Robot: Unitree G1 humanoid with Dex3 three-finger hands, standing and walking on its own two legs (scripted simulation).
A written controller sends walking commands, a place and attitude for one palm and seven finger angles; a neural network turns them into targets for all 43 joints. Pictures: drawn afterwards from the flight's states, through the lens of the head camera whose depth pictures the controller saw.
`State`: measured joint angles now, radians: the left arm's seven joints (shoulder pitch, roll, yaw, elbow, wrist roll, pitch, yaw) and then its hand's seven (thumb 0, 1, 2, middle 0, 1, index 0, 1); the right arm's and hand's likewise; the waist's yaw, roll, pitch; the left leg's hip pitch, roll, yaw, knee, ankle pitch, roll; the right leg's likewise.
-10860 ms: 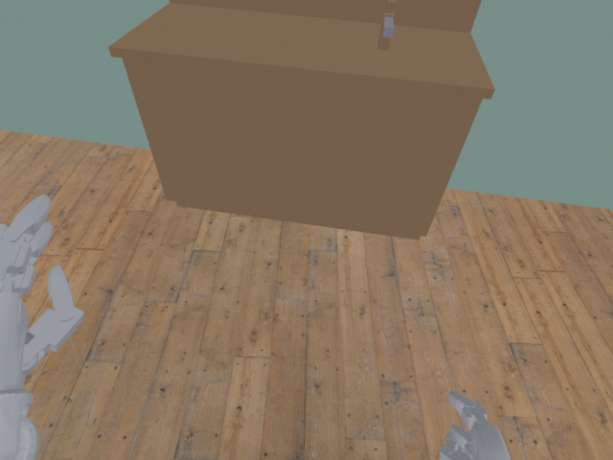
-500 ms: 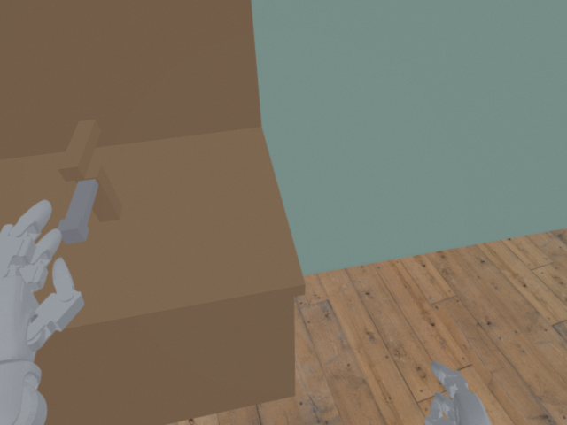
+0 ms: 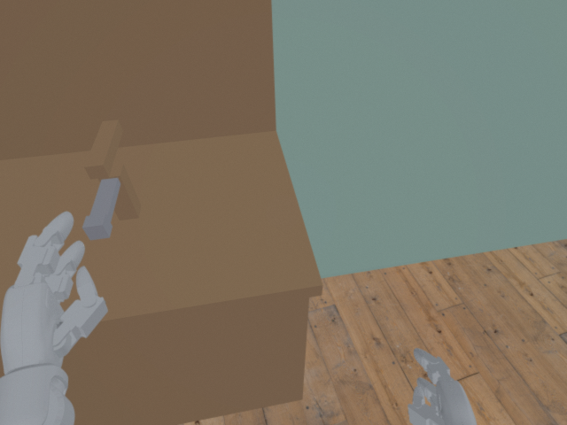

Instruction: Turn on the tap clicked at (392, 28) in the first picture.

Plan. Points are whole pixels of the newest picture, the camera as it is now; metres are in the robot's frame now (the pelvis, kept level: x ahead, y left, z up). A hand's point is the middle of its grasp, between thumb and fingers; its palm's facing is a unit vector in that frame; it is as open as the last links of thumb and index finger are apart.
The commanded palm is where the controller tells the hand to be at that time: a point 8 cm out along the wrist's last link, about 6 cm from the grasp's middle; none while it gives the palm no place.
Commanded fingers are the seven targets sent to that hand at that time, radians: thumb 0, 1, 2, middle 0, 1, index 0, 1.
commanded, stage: turn the palm inward beside the body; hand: left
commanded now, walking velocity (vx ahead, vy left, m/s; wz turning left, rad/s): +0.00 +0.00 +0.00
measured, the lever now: (97, 226) +0.33 +0.34 +0.11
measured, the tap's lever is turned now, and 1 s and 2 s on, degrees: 0 0 0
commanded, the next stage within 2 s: reach beside the lever's end, fingers flat in 0.84 s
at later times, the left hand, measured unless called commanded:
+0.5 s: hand (100, 316) +0.18 +0.23 +0.15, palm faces +0.50 -0.86 -0.11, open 7.4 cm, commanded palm +0.12 +0.26 +0.16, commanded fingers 0.00 0.90 0.90 -0.20 -0.30 -0.20 -0.30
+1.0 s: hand (111, 314) +0.18 +0.22 +0.15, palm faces +0.50 -0.86 -0.12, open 7.4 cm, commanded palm +0.13 +0.26 +0.16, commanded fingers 0.00 0.90 0.90 -0.20 -0.30 -0.20 -0.30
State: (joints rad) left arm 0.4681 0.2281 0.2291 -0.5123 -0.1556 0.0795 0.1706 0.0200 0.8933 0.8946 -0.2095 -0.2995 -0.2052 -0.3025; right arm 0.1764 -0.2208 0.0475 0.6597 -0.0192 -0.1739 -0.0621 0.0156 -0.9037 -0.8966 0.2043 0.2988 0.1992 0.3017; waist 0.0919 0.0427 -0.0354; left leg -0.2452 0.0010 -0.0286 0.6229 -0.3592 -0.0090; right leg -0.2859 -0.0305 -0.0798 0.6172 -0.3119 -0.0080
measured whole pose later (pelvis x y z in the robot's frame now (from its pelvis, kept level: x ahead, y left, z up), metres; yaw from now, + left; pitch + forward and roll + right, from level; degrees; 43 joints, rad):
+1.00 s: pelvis +0.00 -0.02 +0.00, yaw +1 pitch -2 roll +0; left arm 0.49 0.19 0.22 -0.53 -0.21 0.15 0.19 0.02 0.90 0.89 -0.21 -0.30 -0.20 -0.30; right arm 0.17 -0.23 0.04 0.68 -0.01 -0.21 -0.08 0.02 -0.90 -0.90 0.20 0.30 0.20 0.30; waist 0.09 0.06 -0.03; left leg -0.21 0.02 -0.05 0.59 -0.34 -0.03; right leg -0.25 -0.01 -0.10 0.58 -0.30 -0.03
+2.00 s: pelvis -0.01 -0.01 +0.00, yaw +0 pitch +1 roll +0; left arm 0.25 0.25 0.39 -0.14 -0.24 0.02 0.12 0.02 0.90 0.89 -0.19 -0.24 -0.18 -0.24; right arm 0.17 -0.23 0.03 0.73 0.01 -0.21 -0.10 0.02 -0.90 -0.90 0.20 0.30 0.20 0.30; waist 0.07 0.04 -0.03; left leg -0.29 0.01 -0.03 0.62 -0.34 -0.02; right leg -0.33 -0.02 -0.08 0.60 -0.29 -0.02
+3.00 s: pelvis +0.01 +0.01 -0.01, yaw -1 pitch +5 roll -1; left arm 0.05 0.33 0.52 0.22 -0.24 -0.11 0.00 0.02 0.90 0.89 -0.16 -0.15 -0.15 -0.15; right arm 0.23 -0.24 0.00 0.72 0.01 -0.19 -0.09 0.01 -0.90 -0.90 0.20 0.30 0.20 0.30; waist 0.03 0.03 -0.06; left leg -0.39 0.01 -0.02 0.69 -0.39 0.00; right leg -0.43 -0.02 -0.07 0.65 -0.32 0.00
